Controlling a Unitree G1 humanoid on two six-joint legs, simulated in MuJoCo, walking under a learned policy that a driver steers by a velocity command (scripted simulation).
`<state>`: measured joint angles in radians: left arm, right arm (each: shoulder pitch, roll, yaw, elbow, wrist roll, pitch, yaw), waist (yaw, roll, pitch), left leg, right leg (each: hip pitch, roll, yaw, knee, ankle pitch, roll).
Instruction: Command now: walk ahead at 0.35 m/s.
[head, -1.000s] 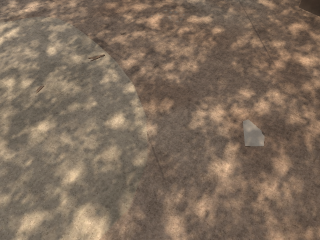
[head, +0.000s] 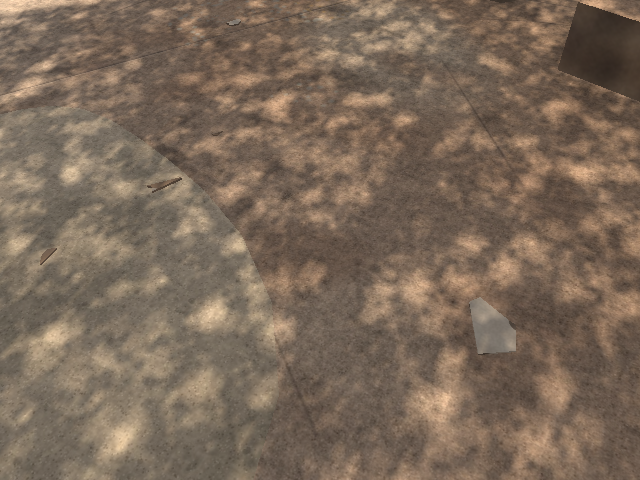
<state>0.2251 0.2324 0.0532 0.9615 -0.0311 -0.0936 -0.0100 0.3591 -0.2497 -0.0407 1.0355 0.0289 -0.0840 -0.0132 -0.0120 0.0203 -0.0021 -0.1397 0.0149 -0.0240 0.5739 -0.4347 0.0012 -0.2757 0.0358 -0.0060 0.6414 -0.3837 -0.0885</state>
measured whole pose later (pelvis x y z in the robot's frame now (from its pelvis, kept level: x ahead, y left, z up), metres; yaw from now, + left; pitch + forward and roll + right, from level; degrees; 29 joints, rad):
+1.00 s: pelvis +0.26 -0.01 +0.01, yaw +23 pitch +2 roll +0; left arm 0.23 0.26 0.04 0.79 0.03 -0.03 0.03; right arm 0.18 -0.28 -0.05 0.68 0.00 0.02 -0.02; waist 0.01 0.04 0.00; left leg -0.45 -0.13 -0.14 0.73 -0.41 0.01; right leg -0.30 0.00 0.04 0.53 -0.26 0.00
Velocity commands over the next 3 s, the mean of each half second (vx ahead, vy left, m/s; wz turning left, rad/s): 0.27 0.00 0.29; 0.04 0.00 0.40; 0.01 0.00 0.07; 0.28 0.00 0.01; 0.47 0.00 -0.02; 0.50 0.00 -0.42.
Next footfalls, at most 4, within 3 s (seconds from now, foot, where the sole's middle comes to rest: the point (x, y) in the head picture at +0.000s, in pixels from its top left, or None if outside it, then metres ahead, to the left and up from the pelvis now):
0.42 left None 0.33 0.11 -0.76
0.92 right None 0.36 -0.11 -0.76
1.22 left None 0.24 0.12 -0.76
2.24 left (214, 440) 0.62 0.27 -0.76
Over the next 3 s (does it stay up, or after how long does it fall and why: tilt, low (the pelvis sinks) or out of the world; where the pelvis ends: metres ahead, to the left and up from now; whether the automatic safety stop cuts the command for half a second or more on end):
stays up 0.91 0.21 0.01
